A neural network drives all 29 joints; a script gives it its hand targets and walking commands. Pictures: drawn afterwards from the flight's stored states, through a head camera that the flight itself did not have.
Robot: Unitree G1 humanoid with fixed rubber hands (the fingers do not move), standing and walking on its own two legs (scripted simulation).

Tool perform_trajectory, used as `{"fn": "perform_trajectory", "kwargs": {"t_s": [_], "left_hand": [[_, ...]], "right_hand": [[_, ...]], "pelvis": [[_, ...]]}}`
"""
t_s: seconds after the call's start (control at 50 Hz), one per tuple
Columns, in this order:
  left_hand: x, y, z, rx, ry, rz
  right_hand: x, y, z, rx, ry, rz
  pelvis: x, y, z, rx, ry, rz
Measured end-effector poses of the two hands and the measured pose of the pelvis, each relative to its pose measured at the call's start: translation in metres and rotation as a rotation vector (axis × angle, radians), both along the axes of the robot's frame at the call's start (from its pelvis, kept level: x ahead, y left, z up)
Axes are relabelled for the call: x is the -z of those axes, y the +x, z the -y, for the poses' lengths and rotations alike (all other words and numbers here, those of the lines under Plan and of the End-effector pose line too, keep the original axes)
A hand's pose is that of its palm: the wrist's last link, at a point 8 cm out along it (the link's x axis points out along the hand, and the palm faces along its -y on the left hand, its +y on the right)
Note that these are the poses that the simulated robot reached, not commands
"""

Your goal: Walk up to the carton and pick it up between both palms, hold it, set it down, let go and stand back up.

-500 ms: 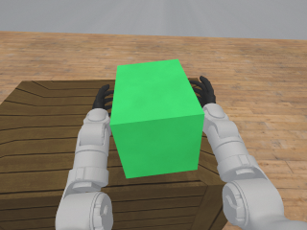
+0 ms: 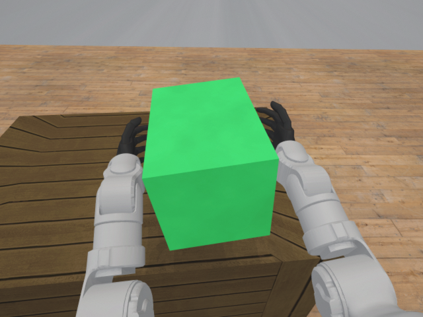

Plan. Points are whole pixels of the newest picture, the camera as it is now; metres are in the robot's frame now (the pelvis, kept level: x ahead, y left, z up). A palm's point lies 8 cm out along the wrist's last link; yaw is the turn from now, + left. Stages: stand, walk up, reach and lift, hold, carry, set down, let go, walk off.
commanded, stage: reach and lift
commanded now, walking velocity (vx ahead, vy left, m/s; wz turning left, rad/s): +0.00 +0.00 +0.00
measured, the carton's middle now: (207, 157) +0.40 -0.01 +0.15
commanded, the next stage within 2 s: hold in 0.32 s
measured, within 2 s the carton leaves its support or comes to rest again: neither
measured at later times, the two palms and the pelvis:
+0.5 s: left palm (122, 158) +0.35 +0.14 +0.19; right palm (282, 140) +0.35 -0.14 +0.21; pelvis -0.01 +0.00 +0.00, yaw +0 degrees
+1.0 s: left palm (118, 153) +0.34 +0.14 +0.21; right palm (284, 131) +0.35 -0.14 +0.23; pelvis -0.02 +0.00 +0.00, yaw +0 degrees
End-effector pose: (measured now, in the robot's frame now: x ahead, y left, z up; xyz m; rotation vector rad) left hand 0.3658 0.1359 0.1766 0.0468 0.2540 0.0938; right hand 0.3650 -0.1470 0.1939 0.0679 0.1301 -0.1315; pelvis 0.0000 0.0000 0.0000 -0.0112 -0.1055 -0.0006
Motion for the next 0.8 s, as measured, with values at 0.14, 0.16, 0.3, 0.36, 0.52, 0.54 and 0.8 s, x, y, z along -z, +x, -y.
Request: {"fn": "perform_trajectory", "kwargs": {"t_s": [0.14,0.16,0.3,0.36,0.52,0.54,0.8], "left_hand": [[-0.002,-0.001,-0.001,-0.002,-0.002,0.017],[-0.003,-0.002,-0.002,-0.002,-0.003,0.018],[-0.004,-0.005,-0.003,-0.003,-0.006,0.016],[-0.006,-0.007,-0.004,-0.004,-0.004,0.025],[-0.016,-0.017,-0.007,-0.015,-0.009,0.042],[-0.017,-0.019,-0.008,-0.018,-0.011,0.042],[-0.026,-0.026,-0.01,-0.034,-0.015,0.016]], "right_hand": [[-0.001,-0.001,-0.001,-0.003,0.001,0.014],[-0.002,-0.001,-0.001,-0.003,0.0,0.016],[-0.004,-0.003,-0.003,-0.005,0.001,0.013],[-0.007,-0.006,-0.004,-0.007,0.0,0.022],[-0.018,-0.013,-0.007,-0.017,0.0,0.039],[-0.02,-0.014,-0.007,-0.019,0.0,0.039],[-0.03,-0.017,-0.01,-0.031,0.019,0.016]], "pelvis": [[0.0,0.001,0.0,-0.002,-0.002,-0.001],[0.0,0.001,0.0,-0.003,-0.002,0.0],[0.0,-0.001,0.0,-0.004,-0.002,0.0],[0.0,-0.002,0.0,-0.003,-0.003,-0.001],[0.0,-0.007,0.0,0.002,-0.004,0.007],[0.0,-0.008,0.0,0.002,-0.003,0.009],[0.001,-0.019,0.001,0.002,0.001,-0.002]]}}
